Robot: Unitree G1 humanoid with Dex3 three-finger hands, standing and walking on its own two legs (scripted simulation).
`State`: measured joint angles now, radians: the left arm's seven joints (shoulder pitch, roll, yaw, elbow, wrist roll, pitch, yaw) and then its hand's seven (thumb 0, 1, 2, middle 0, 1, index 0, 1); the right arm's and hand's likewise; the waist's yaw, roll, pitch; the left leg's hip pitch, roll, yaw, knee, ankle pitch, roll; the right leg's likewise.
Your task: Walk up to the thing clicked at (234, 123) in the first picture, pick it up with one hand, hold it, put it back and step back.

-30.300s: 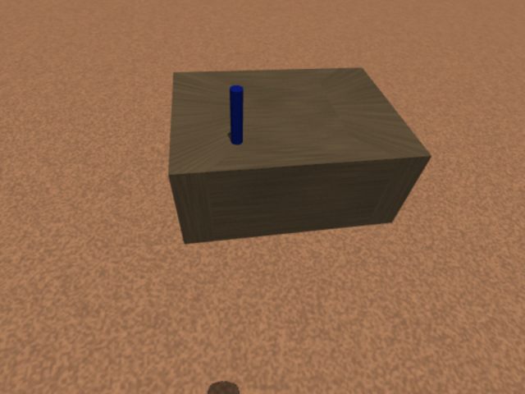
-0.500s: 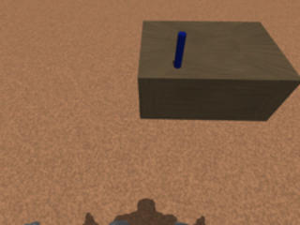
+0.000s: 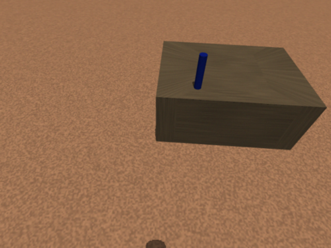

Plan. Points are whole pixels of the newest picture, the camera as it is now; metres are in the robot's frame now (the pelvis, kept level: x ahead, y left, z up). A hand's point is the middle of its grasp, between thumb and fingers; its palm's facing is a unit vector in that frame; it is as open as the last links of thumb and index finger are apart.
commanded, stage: step back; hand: right
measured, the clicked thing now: (200, 72) +1.12 -0.20 -0.20
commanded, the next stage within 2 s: stand in 0.52 s
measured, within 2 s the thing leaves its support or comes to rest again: neither
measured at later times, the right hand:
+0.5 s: hand out of the picture +0.15 -0.21 -0.14, palm faces -0.01 +0.94 -0.35, open 7.4 cm
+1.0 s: hand out of the picture +0.09 -0.23 -0.14, palm faces +0.02 +0.94 -0.34, open 7.4 cm
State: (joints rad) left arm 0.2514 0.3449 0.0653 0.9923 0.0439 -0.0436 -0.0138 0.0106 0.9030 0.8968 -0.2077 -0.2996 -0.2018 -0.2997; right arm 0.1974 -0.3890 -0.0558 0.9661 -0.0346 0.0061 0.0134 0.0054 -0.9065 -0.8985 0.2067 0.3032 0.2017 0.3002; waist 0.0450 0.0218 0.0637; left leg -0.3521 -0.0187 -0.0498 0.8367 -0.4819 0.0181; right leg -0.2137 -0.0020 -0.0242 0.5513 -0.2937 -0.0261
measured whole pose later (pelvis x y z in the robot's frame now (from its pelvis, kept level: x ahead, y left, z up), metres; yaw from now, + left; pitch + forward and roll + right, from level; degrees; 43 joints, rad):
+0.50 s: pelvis +0.04 +0.03 +0.00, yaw -2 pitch -2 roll +0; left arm 0.13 0.38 0.03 1.05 0.02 -0.01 -0.01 0.01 0.91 0.90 -0.20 -0.30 -0.20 -0.30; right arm 0.06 -0.32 -0.02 1.04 -0.02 -0.02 0.00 0.00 -0.90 -0.90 0.21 0.30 0.20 0.30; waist 0.02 -0.02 0.07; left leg -0.26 0.03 0.04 0.54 -0.24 0.00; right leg -0.18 -0.03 0.01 0.52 -0.31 0.03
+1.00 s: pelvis +0.02 +0.03 +0.01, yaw -1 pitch -3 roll +0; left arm 0.10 0.35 0.00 1.13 0.01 -0.02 -0.02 0.01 0.90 0.90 -0.21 -0.30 -0.20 -0.30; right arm 0.10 -0.35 -0.02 1.15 -0.01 -0.01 0.02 0.00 -0.91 -0.90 0.21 0.30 0.20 0.30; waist -0.01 -0.01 0.07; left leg -0.16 0.03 0.04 0.33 -0.12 -0.01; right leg -0.09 -0.02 0.01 0.33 -0.20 0.02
